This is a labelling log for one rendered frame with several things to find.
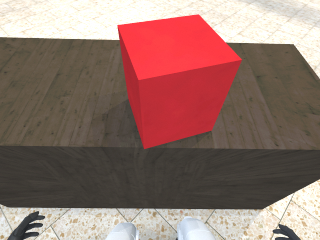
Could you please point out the pedestal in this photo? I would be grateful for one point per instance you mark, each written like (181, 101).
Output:
(69, 139)

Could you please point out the left robot thigh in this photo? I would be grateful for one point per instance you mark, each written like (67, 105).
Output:
(124, 231)

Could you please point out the robot thigh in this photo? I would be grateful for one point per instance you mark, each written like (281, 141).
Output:
(193, 229)
(124, 231)

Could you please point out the carton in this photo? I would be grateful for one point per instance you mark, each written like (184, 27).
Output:
(178, 72)

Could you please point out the right robot thigh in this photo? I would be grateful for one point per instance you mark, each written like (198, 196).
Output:
(193, 229)

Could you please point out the robot right hand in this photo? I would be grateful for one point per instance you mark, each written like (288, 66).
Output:
(285, 230)

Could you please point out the robot left hand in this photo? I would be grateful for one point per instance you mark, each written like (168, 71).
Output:
(19, 232)

